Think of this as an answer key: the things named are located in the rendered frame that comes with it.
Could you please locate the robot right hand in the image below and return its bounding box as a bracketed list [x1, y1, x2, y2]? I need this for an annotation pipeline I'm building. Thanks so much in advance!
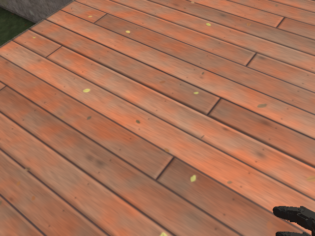
[273, 206, 315, 236]

